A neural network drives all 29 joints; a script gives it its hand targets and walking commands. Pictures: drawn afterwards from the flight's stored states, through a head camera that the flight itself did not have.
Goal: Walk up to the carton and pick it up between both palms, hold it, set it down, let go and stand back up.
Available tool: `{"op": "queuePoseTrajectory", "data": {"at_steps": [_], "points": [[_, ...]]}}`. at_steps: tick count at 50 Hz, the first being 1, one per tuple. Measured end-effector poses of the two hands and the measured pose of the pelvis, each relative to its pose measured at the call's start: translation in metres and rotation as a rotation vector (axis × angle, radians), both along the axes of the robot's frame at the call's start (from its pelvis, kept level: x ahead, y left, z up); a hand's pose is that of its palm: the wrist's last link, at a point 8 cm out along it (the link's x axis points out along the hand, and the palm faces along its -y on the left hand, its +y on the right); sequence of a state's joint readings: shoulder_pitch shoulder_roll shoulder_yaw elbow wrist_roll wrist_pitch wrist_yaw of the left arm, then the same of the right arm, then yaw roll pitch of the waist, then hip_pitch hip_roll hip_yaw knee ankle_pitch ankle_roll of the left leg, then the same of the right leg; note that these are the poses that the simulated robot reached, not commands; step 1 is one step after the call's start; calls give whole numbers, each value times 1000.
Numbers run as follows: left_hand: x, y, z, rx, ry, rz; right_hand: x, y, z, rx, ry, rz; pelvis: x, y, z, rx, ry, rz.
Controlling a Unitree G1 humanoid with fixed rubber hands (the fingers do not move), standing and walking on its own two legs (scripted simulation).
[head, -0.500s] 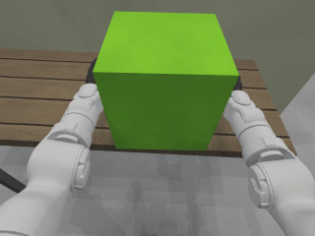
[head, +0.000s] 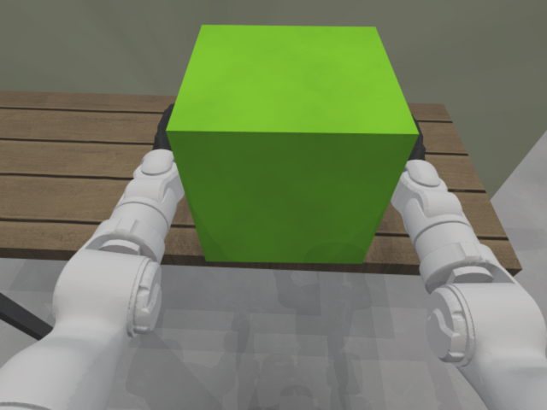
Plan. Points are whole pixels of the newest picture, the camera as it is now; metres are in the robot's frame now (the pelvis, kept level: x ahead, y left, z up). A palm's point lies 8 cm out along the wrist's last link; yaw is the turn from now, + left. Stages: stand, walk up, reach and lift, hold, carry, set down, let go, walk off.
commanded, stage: reach and lift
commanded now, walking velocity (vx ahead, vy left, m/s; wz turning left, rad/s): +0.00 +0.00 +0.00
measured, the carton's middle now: (286, 150) +0.49 +0.00 +0.12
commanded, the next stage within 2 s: none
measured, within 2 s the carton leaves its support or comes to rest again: leaves its support in 0.92 s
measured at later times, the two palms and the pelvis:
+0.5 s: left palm (162, 158) +0.46 +0.18 +0.14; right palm (406, 173) +0.43 -0.17 +0.13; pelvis +0.03 +0.02 +0.01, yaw -1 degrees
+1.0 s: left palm (160, 158) +0.45 +0.18 +0.14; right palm (407, 173) +0.43 -0.17 +0.13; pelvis +0.03 +0.01 +0.01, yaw +0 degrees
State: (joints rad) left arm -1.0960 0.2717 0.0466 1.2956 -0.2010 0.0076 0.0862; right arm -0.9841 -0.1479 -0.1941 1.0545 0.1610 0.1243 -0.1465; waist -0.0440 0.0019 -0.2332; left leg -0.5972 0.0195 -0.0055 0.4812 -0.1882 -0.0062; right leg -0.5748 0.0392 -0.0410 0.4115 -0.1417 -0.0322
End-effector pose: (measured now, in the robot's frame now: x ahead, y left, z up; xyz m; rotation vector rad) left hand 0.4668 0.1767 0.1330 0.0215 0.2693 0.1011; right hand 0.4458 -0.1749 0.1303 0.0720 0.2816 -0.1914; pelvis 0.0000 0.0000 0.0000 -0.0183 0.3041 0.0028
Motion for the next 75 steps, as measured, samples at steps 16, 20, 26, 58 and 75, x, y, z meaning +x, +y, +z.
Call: {"op": "queuePoseTrajectory", "data": {"at_steps": [16, 20, 26, 58, 75], "points": [[-10, 3, 3, -58, -58, -32, -20, 5, 5, -10, -103, -3, 19, 9, 12, 15, -155, 5], [-13, 5, 3, -63, -54, -28, -22, 7, 4, -4, -110, 1, 22, 14, 12, 12, -195, -4], [-10, 6, 3, -38, -32, -28, -18, 8, 2, -16, -103, 6, 26, 19, 13, 4, -217, -13], [-28, 0, 27, 9, -121, -18, -31, 2, 9, -86, -233, 27, 17, 5, 14, 8, -210, 7], [-33, 2, 56, -4, -163, -25, -38, 4, 40, -108, -272, 20, 5, 6, 15, 15, -237, -8]]}}
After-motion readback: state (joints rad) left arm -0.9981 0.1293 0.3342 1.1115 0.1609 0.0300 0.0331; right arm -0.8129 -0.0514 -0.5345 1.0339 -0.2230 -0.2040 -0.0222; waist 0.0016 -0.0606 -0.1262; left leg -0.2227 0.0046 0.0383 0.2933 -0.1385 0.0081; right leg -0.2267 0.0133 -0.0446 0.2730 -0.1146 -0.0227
